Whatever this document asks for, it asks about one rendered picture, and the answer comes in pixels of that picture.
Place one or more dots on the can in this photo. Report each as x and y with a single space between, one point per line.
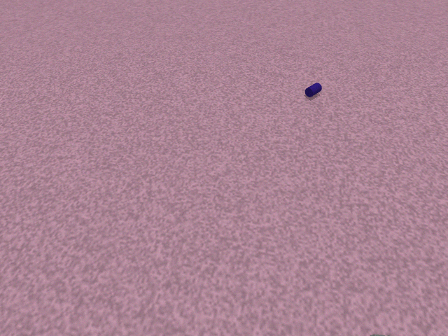
313 89

